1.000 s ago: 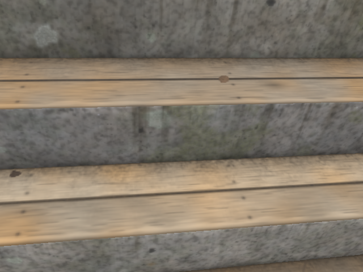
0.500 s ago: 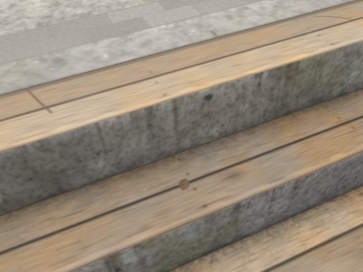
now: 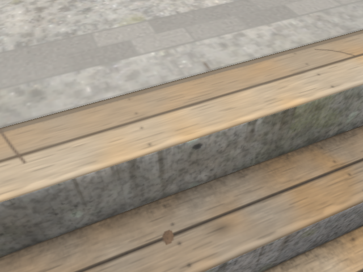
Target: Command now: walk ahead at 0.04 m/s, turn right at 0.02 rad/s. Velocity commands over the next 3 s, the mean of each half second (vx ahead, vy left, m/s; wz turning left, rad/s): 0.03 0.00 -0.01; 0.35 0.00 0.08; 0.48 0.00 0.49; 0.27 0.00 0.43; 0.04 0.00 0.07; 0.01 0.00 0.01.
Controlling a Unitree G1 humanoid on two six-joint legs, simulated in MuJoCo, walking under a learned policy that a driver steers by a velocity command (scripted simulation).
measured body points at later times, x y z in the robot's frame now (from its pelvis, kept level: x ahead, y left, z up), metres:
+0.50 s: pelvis -0.02 +0.00 +0.00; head -0.02 +0.00 +0.45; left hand +0.04 +0.22 -0.15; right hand -0.05 -0.23 -0.16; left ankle -0.09 +0.14 -0.73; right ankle +0.01 -0.12 -0.73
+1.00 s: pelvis +0.06 -0.04 +0.01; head +0.06 -0.07 +0.46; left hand -0.02 +0.18 -0.13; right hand +0.27 -0.21 -0.10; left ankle +0.02 +0.10 -0.29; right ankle +0.03 -0.13 -0.73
